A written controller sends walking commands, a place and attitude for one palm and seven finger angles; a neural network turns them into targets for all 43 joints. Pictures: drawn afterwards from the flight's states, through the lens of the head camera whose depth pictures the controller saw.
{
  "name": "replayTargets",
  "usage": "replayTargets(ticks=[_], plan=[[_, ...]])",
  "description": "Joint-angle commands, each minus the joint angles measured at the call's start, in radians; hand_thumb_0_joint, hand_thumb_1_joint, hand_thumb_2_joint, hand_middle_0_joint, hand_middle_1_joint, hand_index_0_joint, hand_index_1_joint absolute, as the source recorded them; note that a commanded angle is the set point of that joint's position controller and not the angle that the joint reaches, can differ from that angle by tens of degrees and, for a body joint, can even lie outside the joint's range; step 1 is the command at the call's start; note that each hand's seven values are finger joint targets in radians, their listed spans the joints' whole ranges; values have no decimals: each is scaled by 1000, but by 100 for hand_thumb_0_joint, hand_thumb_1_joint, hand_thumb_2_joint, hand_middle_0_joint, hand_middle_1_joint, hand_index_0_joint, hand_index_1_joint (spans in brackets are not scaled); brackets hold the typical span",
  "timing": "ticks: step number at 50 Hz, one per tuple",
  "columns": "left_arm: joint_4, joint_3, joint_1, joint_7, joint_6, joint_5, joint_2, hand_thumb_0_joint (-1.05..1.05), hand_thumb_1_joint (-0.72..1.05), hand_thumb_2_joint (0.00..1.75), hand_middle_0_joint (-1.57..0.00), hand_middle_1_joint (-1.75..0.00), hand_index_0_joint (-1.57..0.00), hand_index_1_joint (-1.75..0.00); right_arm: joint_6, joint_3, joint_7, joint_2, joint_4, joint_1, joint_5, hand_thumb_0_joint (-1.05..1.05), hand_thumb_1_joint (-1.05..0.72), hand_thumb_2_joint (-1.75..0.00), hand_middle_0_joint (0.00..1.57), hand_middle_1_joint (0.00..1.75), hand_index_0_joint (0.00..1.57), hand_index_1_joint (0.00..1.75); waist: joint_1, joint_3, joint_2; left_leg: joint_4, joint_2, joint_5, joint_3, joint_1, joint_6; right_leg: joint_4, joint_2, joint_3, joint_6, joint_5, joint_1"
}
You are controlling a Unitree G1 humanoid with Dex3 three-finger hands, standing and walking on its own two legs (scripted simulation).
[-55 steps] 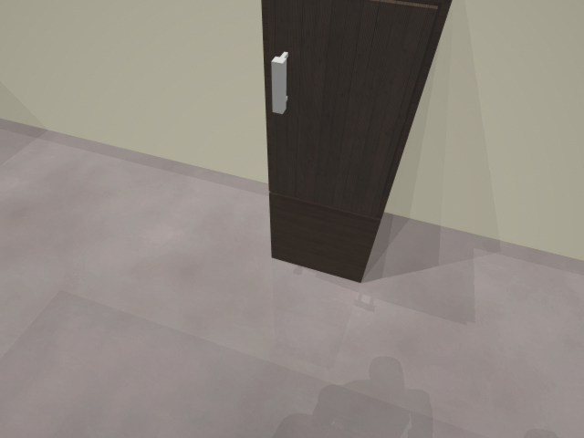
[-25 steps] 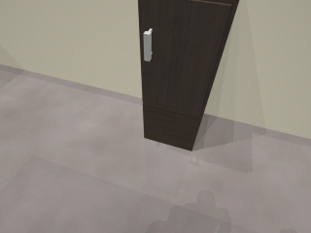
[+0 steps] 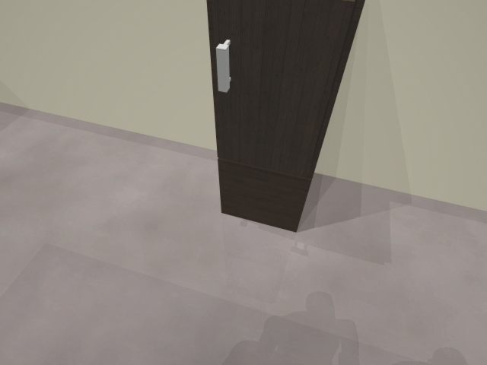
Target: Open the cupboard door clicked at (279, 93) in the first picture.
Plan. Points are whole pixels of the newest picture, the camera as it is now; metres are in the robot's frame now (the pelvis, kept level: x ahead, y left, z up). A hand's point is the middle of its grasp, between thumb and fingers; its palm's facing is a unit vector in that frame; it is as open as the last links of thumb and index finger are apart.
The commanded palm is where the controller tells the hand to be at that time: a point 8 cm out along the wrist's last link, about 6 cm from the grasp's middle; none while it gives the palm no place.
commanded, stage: turn to face it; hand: left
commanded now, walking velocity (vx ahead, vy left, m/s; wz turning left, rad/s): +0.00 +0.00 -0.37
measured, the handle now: (225, 65) +0.85 +0.10 +0.06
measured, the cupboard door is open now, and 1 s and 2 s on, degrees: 0 0 0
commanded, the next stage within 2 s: take the last steps up to it in 0.48 s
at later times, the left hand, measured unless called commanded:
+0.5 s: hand out of the picture +0.06 +0.20 -0.18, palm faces -0.08 -0.97 -0.23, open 7.4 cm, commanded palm none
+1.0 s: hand out of the picture +0.04 +0.19 -0.19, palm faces -0.15 -0.98 -0.16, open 7.4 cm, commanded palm none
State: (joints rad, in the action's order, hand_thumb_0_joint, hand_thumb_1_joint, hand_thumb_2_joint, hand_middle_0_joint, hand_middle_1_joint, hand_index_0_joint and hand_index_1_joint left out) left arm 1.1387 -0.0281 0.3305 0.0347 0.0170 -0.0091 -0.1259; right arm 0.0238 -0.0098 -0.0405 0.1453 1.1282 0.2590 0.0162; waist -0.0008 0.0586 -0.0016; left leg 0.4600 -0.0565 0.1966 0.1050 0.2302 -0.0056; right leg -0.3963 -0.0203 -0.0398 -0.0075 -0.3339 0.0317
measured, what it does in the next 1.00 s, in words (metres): steps on the spot: left foot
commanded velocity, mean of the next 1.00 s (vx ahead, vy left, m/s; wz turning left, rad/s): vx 0.13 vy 0.03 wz -0.15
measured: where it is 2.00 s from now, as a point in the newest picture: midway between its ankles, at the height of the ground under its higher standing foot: outside the picture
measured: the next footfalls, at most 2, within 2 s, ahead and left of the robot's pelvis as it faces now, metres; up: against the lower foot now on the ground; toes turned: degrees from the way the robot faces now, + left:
left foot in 0.92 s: +0.10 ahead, +0.11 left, +0.00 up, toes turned -6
right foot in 1.22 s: +0.18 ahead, -0.13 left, +0.00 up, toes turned -18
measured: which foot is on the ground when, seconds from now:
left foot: down 0.00-0.62, up 0.64-0.90, down 0.92-1.00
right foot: down 0.00-0.92, up 0.94-1.00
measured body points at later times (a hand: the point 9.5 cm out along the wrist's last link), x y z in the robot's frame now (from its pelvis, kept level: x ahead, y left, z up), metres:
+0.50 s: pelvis -0.02 +0.01 -0.01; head +0.01 +0.00 +0.44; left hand +0.06 +0.25 -0.16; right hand -0.02 -0.24 -0.16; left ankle +0.03 +0.12 -0.74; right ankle -0.07 -0.12 -0.74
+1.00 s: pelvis +0.04 +0.02 -0.01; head +0.07 +0.02 +0.44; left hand +0.05 +0.24 -0.17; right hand +0.02 -0.21 -0.16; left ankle +0.06 +0.12 -0.74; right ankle -0.05 -0.08 -0.70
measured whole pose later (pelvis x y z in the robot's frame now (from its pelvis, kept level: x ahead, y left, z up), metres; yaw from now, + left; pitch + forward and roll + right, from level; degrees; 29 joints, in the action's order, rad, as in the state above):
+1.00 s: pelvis +0.04 +0.02 -0.01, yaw -13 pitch -1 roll +1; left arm 1.10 -0.06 0.36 0.00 0.02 -0.02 -0.14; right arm -0.03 -0.02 -0.01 0.16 1.02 0.27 0.03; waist 0.01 0.05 -0.04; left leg 0.57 -0.01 0.32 0.12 0.23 0.04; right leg -0.91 -0.03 -0.01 0.04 -0.47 0.29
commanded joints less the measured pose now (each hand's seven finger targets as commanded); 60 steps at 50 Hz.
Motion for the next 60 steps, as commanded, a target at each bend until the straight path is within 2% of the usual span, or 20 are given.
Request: replayTargets(ticks=[1,9,19,24,27,29,30,31,32,35,38,40,43,44,46,47,50,53,58,60], plan=[[-40,-37,69,2,2,-10,-127,0,90,90,-20,-30,-20,-30,0,-42,-14,120,-41,68,0,0,-90,-90,20,30,20,30,-13,30,-1,7,-93,-154,-39,-94,27,22,-72,80,54,276,204],[-102,-61,25,-11,16,-18,-141,0,90,90,-20,-30,-20,-30,4,-65,-13,145,-98,30,3,0,-90,-90,20,30,20,30,-7,19,35,5,-127,-28,-44,-38,38,-61,-39,125,61,212,266],[-162,-70,-42,-10,15,-20,-193,0,90,90,-20,-30,-20,-30,4,-67,-3,136,-145,6,3,0,-90,-90,20,30,20,30,-12,-13,-47,86,-84,-42,12,-67,12,-47,-74,205,80,327,296],[-190,-66,-63,-19,25,-19,-152,0,90,90,-20,-30,-20,-30,0,-82,-3,217,-150,24,11,0,-90,-90,20,30,20,30,-16,-20,174,-121,-264,44,-132,-69,96,-268,32,65,35,58,348],[-201,-66,-54,-30,34,-23,-127,0,90,90,-20,-30,-20,-30,0,-86,4,236,-168,-18,18,0,-90,-90,20,30,20,30,2,-27,198,-193,-337,174,-142,38,144,-375,9,7,31,-145,295],[-183,-67,21,-32,23,-27,-123,0,90,90,-20,-30,-20,-30,3,-79,4,227,-180,-72,15,0,-90,-90,20,30,20,30,49,-36,107,-67,-262,134,-42,94,95,-166,5,5,33,34,187],[-172,-69,58,-25,8,-30,-154,0,90,90,-20,-30,-20,-30,7,-71,9,179,-188,-73,7,0,-90,-90,20,30,20,30,60,-53,-33,68,-154,197,32,121,43,-3,-46,116,49,82,155],[-172,-75,50,-16,-5,-35,-230,0,90,90,-20,-30,-20,-30,11,-57,19,103,-209,-64,1,0,-90,-90,20,30,20,30,48,-24,-239,255,-37,308,87,235,-10,159,-233,374,119,-58,152],[-166,-65,47,-8,-17,-25,-227,0,90,90,-20,-30,-20,-30,18,-49,27,110,-227,-133,5,0,-90,-90,20,30,20,30,71,21,-240,370,-18,354,-20,267,-9,228,-279,477,167,-106,201],[-152,-55,-13,-4,-33,-21,-190,0,90,90,-20,-30,-20,-30,-5,-49,35,112,-187,-76,8,0,-90,-90,20,30,20,30,20,17,-172,440,-12,276,-73,310,-5,150,-245,385,216,67,78],[-127,-61,42,-10,-47,-22,-196,0,90,90,-20,-30,-20,-30,-26,-41,38,92,-177,-80,2,0,-90,-90,20,30,20,30,40,-3,-134,321,10,259,-40,274,-3,104,-230,310,220,248,-12],[-105,-64,71,-12,-51,-22,-197,0,90,90,-20,-30,-20,-30,-34,-40,40,87,-178,-82,0,0,-90,-90,20,30,20,30,44,2,-129,237,20,235,-28,238,3,100,-228,297,213,230,-19],[-100,-62,44,-17,-48,-13,-182,0,90,90,-20,-30,-20,-30,-47,-34,37,91,-146,10,2,0,-90,-90,20,30,20,30,-8,20,-114,13,36,108,-2,-6,13,50,-181,220,157,99,155],[-105,-57,28,-22,-44,-12,-156,0,90,90,-20,-30,-20,-30,-55,-38,31,115,-113,86,2,0,-90,-90,20,30,20,30,-38,5,-37,-43,23,100,-41,-162,28,-26,-120,165,123,37,274],[-158,-41,-22,-35,-47,-12,-81,0,90,90,-20,-30,-20,-30,-54,-73,12,238,-65,290,22,0,-90,-90,20,30,20,30,-109,-17,268,-198,-297,251,-467,-353,204,-439,47,-50,44,-190,580],[-184,-36,-92,-31,-49,-24,-91,0,90,90,-20,-30,-20,-30,-51,-67,14,219,-54,320,21,0,-90,-90,20,30,20,30,-122,32,223,-252,-334,295,-532,-294,248,-616,23,-4,60,-235,642],[-180,-39,-119,-45,-52,-20,-90,0,90,90,-20,-30,-20,-30,-64,-41,11,140,-88,188,9,0,-90,-90,20,30,20,30,-49,94,109,-289,-271,191,-405,-116,228,-665,-72,46,58,-91,603],[-170,-31,-99,-51,-44,-16,-56,0,90,90,-20,-30,-20,-30,-74,-35,6,131,-74,167,9,0,-90,-90,20,30,20,30,-19,52,123,-259,-202,14,-241,-80,210,-470,-65,-1,41,-35,462],[-151,-38,-50,-50,-40,-17,-59,0,90,90,-20,-30,-20,-30,-62,-37,12,130,-41,158,5,0,-90,-90,20,30,20,30,26,74,90,-198,-155,125,-165,59,174,-235,-3,-78,33,93,211],[-125,-58,66,-43,-52,-20,-126,0,90,90,-20,-30,-20,-30,-63,-32,18,106,-46,142,-7,0,-90,-90,20,30,20,30,89,40,-34,2,-63,150,-93,187,119,-75,-41,20,60,60,-20]])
